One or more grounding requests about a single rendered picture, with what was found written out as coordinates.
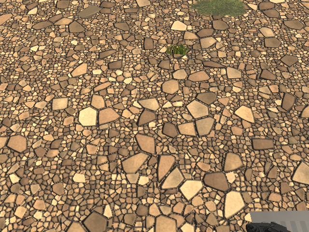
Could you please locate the robot right hand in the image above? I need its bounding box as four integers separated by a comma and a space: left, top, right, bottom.
245, 221, 291, 232

